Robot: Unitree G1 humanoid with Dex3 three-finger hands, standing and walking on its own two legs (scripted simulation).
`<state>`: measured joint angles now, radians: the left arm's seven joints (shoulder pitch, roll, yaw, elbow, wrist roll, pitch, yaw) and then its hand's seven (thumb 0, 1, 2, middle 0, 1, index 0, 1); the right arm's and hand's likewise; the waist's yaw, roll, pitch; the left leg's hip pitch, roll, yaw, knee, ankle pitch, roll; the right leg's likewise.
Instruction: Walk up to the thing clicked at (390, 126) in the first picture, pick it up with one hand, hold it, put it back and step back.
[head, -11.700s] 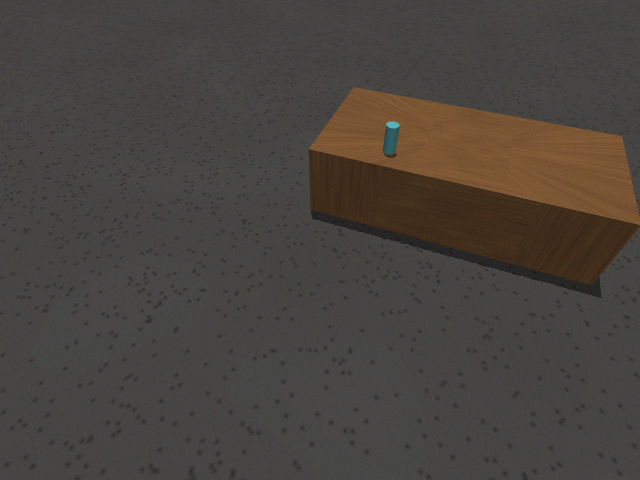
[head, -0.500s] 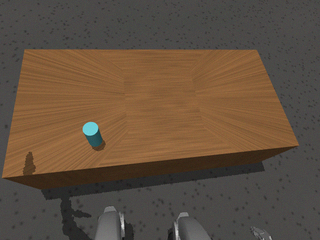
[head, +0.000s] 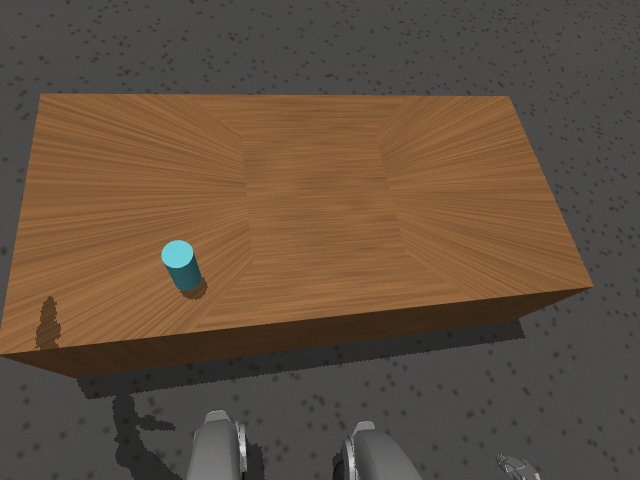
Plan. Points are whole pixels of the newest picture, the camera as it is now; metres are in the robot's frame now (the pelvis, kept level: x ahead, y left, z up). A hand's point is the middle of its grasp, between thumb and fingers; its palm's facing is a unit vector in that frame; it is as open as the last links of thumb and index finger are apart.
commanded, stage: go down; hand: left
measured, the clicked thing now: (182, 266) +0.49 +0.20 -0.28
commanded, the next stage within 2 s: none
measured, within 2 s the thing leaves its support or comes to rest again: neither
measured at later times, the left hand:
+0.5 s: hand out of the picture +0.41 +0.39 +0.03, palm faces +0.19 -0.98 -0.06, open 17.2 cm
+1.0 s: hand out of the picture +0.40 +0.39 +0.03, palm faces +0.19 -0.98 -0.05, open 17.1 cm
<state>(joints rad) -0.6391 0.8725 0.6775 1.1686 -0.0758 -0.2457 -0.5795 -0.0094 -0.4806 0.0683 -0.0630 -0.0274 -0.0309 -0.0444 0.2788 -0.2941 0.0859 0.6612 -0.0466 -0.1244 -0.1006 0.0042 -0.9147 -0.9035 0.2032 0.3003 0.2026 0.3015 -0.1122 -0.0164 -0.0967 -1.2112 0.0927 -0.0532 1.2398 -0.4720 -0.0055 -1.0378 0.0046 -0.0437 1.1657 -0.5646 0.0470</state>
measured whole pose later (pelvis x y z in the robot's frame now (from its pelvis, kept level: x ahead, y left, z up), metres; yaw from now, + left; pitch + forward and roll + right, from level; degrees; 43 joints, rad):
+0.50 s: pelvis +0.00 +0.00 +0.00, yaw +0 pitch +26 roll -6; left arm -0.65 0.88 0.70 1.16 -0.10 -0.26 -0.61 -0.01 -0.44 0.07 -0.06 -0.03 -0.03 -0.04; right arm 0.27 -0.30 0.10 0.67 -0.05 -0.13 -0.11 0.00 -0.91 -0.90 0.20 0.30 0.20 0.30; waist -0.11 -0.02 -0.10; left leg -1.23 0.09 -0.06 1.25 -0.48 -0.01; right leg -1.05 0.01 -0.05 1.18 -0.57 0.04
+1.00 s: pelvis +0.00 +0.00 -0.01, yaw +0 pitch +26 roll -6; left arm -0.66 0.90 0.72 1.15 -0.13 -0.28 -0.64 -0.01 -0.42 0.06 -0.05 -0.03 -0.03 -0.04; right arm 0.25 -0.29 0.10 0.66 -0.05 -0.13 -0.12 0.00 -0.91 -0.90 0.20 0.30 0.20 0.30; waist -0.12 -0.02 -0.11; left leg -1.25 0.09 -0.07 1.28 -0.48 -0.01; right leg -1.08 0.01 -0.05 1.20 -0.58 0.04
